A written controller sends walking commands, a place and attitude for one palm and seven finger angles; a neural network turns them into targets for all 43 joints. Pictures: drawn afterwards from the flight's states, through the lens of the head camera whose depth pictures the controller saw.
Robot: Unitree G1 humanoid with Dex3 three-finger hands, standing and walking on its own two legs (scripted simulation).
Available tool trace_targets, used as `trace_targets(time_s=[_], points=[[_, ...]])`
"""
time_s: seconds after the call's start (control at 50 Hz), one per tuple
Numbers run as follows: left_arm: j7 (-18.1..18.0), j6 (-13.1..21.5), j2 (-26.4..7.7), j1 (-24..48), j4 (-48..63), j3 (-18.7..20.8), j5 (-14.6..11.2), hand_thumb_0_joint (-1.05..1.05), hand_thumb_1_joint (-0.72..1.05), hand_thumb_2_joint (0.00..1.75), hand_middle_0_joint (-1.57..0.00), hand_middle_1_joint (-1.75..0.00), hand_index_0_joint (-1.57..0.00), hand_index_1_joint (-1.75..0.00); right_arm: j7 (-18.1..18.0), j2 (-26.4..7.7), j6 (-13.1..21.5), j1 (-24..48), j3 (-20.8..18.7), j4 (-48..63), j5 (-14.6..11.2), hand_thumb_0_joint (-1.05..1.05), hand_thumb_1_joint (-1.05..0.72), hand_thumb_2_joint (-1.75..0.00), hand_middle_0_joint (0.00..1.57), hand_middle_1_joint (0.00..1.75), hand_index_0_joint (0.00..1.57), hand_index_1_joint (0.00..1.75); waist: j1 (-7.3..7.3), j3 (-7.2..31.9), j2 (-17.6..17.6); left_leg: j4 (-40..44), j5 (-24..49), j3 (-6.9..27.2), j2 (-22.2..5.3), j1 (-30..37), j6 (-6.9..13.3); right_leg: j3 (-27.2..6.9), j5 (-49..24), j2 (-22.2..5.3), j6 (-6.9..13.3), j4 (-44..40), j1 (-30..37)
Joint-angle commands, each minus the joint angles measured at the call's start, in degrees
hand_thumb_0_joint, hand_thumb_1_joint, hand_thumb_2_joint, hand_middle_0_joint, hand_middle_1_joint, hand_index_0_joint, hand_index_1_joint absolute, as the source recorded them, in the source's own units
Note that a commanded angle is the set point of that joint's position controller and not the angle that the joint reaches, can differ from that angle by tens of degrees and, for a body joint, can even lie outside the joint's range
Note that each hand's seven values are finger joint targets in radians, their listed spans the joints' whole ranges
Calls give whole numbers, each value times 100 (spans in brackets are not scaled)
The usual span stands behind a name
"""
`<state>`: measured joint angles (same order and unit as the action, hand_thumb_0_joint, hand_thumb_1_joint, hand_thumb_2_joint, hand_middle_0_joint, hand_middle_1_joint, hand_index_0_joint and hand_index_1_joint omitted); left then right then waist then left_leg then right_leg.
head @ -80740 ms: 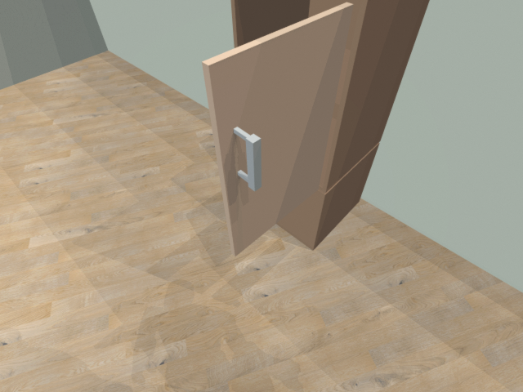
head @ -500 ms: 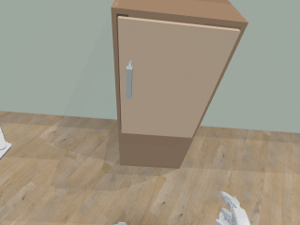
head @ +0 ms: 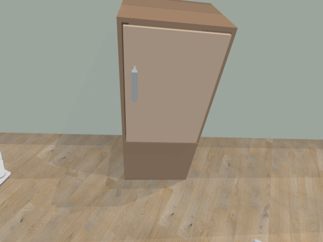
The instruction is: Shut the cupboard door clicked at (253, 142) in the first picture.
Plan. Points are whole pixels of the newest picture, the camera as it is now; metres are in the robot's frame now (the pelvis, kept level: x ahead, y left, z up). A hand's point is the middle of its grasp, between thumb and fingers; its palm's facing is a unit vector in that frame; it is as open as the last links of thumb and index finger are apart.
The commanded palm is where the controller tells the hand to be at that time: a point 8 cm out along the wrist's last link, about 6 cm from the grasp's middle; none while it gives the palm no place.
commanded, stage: stop stepping back and stand still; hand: left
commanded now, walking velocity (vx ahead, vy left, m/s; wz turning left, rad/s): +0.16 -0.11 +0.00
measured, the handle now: (134, 83) +0.68 +0.17 +0.05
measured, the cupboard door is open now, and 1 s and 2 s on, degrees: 0 0 0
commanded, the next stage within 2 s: let the arm hang, fingers relaxed in 1.06 s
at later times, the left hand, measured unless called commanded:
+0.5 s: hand out of the picture +0.12 +0.31 +0.19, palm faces +0.56 -0.74 -0.37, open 7.4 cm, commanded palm +0.07 +0.32 +0.19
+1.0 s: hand out of the picture +0.16 +0.31 +0.17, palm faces +0.46 -0.76 -0.46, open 7.4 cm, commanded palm +0.10 +0.34 +0.19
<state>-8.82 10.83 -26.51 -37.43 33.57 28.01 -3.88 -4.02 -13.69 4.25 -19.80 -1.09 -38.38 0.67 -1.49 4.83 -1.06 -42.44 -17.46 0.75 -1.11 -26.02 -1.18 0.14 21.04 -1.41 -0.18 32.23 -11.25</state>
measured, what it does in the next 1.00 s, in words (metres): steps on the spot: left foot, then right foot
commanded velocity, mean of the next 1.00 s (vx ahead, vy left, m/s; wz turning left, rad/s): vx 0.06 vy -0.05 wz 0.00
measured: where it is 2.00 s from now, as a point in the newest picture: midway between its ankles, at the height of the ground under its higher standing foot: outside the picture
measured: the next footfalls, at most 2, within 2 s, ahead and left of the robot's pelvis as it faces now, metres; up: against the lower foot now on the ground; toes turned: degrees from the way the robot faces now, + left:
left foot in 0.02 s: +0.11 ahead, +0.09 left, +0.00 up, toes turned +0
right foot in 0.24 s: +0.01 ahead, -0.06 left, +0.00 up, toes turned +0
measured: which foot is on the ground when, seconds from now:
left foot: up 0.00-0.00, down 0.02-0.24, up 0.26-0.52, down 0.54-1.00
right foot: down 0.00-0.04, up 0.06-0.22, down 0.24-1.00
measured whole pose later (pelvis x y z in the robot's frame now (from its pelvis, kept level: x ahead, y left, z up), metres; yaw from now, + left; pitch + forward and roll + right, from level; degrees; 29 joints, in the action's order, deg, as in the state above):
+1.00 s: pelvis -0.03 +0.03 +0.01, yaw +2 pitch -1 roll +0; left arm -9.5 9.4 -22.8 -31.8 25.7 23.0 -2.8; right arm -3.7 -11.4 4.3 -12.7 0.5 -37.4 -0.1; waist -0.3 -0.6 0.3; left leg -30.0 -16.3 -1.2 -1.6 -13.1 -0.7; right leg 2.7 16.0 2.0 2.5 29.3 -12.8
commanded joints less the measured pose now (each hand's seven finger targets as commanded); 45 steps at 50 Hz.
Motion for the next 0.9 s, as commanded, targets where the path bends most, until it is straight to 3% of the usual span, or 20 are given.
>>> trace_targets(time_s=[0.0, 0.02, 0.06, 0.16, 0.18, 0.22, 0.24, 0.28, 0.34, 0.42, 0.48, 0.52, 0.54, 0.58, 0.68, 0.72, 0.76, 0.78, 0.84, 0.88], points=[[-277, 224, -530, 2845, 262, -261, 198, 0, 90, 90, -20, -30, -20, -30, -245, -824, 671, 938, -185, 793, -152, 0, -90, -90, 20, 30, 20, 30, 353, -832, 1384, 2729, -1394, 1693, -852, 460, 379, 134, 491, 254, -85, 411, -976], [-268, 267, -567, 2627, 28, -173, 199, 0, 90, 90, -20, -30, -20, -30, -253, -700, 739, 1050, -158, 783, -184, 0, -90, -90, 20, 30, 20, 30, 339, -575, 1648, 3388, -2901, 2172, -1042, 209, 404, 45, 601, 444, -104, 881, -655], [-162, 283, -716, 2427, 690, -9, 217, 0, 90, 90, -20, -30, -20, -30, -164, -533, 777, 1147, -125, 823, -71, 0, -90, -90, 20, 30, 20, 30, 271, -375, 2122, 4040, -3418, 2651, -1182, 109, 119, -29, 635, 635, -21, 1826, -692], [-96, 191, -855, 480, 1405, 275, 123, 0, 90, 90, -20, -30, -20, -30, 135, -365, 584, 1338, -57, 1089, 53, 0, -90, -90, 20, 30, 20, 30, 86, 199, 1443, 3094, -2111, 852, -648, -485, 63, 419, 498, 710, 308, -344, 1286], [-107, 156, -983, 315, 1313, 425, 142, 0, 90, 90, -20, -30, -20, -30, 136, -326, 459, 1336, -56, 1086, 61, 0, -90, -90, 20, 30, 20, 30, 61, 183, 915, 2094, -1839, 440, -354, -755, 8, -89, 684, 343, 468, -997, 1454], [-103, 122, -1231, 742, 1269, 709, 115, 0, 90, 90, -20, -30, -20, -30, 129, -384, 158, 1166, -137, 976, 62, 0, -90, -90, 20, 30, 20, 30, 93, -221, -722, -1634, -743, -205, 260, -1494, -29, -2979, 1762, -1876, 1385, -2548, 118], [-160, 233, -1209, 1235, 1064, 833, 112, 0, 90, 90, -20, -30, -20, -30, 109, -417, 153, 1082, -192, 848, 85, 0, -90, -90, 20, 30, 20, 30, 257, -239, -452, -2463, -610, 46, 153, -1517, -92, -3061, 2090, -2010, 1523, -2682, -285], [-195, 222, -919, 1092, 44, 559, 75, 0, 90, 90, -20, -30, -20, -30, 28, -320, 155, 980, -89, 915, 16, 0, -90, -90, 20, 30, 20, 30, 394, -650, -207, -2549, -197, 164, -164, -1255, 6, -2253, 2660, -1568, 1260, -2576, -1074], [-138, 251, -698, 1510, -498, 174, 87, 0, 90, 90, -20, -30, -20, -30, -87, -462, 180, 1170, -110, 895, -64, 0, -90, -90, 20, 30, 20, 30, 322, -905, -217, -1738, -31, -68, -283, -1174, 51, -1653, 1864, -1376, 1023, -2442, -865], [-220, 198, -473, 1788, -253, -245, 220, 0, 90, 90, -20, -30, -20, -30, -169, -428, 371, 1095, -89, 946, -46, 0, -90, -90, 20, 30, 20, 30, 179, -505, -834, 36, -345, -588, -147, 342, 215, -1051, 1875, -1143, 892, -2123, -922], [-291, 211, -592, 1791, 392, -172, 198, 0, 90, 90, -20, -30, -20, -30, -226, -509, 509, 1073, -138, 960, -4, 0, -90, -90, 20, 30, 20, 30, 227, -383, -430, 1432, -218, -710, -87, 1500, 288, -539, 1335, -716, 651, -1278, -967], [-290, 304, -765, 1931, 1114, 55, 157, 0, 90, 90, -20, -30, -20, -30, -211, -777, 539, 1100, -239, 1092, -46, 0, -90, -90, 20, 30, 20, 30, 266, -330, 1279, 2322, 47, 1195, -1223, 2057, 705, 61, 285, 45, 133, 528, -1524], [-314, 376, -1007, 2042, 1345, 247, 166, 0, 90, 90, -20, -30, -20, -30, -162, -743, 535, 1083, -226, 1183, -78, 0, -90, -90, 20, 30, 20, 30, 206, -247, 1615, 2645, 749, 2069, -1808, 2174, 825, 361, 338, 272, -35, 1232, -1799], [-232, 319, -1011, 1465, 1051, 463, 160, 0, 90, 90, -20, -30, -20, -30, -77, -464, 577, 1108, -185, 1005, -14, 0, -90, -90, 20, 30, 20, 30, 258, -409, 1763, 3166, -882, 1898, -1822, 1117, 982, -23, 666, 110, -21, 1719, -1328], [-198, 325, -840, 720, 829, 517, 154, 0, 90, 90, -20, -30, -20, -30, 85, -475, 590, 1006, -129, 1023, -65, 0, -90, -90, 20, 30, 20, 30, 201, -217, 1122, 1954, 656, 143, -1130, 482, 425, 242, -836, 224, -34, -515, 372], [-170, 296, -794, 723, 497, 533, 114, 0, 90, 90, -20, -30, -20, -30, 128, -464, 560, 977, -148, 1033, -98, 0, -90, -90, 20, 30, 20, 30, 209, -165, 498, 1476, 310, -226, -680, 306, 200, -396, -1435, -75, 154, -792, 500], [-187, 193, -699, 403, 210, 393, 56, 0, 90, 90, -20, -30, -20, -30, 168, -358, 441, 884, -163, 992, -144, 0, -90, -90, 20, 30, 20, 30, 282, -6, -527, 310, -36, -310, -169, 359, 28, -1737, -1823, -1020, 596, -1420, 204], [-207, 194, -667, 438, 175, 341, 58, 0, 90, 90, -20, -30, -20, -30, 166, -315, 383, 948, -137, 989, -150, 0, -90, -90, 20, 30, 20, 30, 265, -20, -693, 11, -348, -181, -123, 201, 15, -1855, -2142, -1215, 718, -1484, 318], [-258, 247, -799, 712, 276, 409, 128, 0, 90, 90, -20, -30, -20, -30, 81, -325, 327, 1086, -47, 969, -118, 0, -90, -90, 20, 30, 20, 30, 248, 44, -414, 632, -265, 24, -164, 394, 81, -1264, -2999, -1121, 709, -1017, 532], [-265, 248, -740, 692, 243, 333, 104, 0, 90, 90, -20, -30, -20, -30, -3, -340, 301, 1080, -32, 965, -105, 0, -90, -90, 20, 30, 20, 30, 257, 105, -302, 1512, 1038, 24, -202, 1089, 153, -744, -2810, -671, 337, -777, 393]])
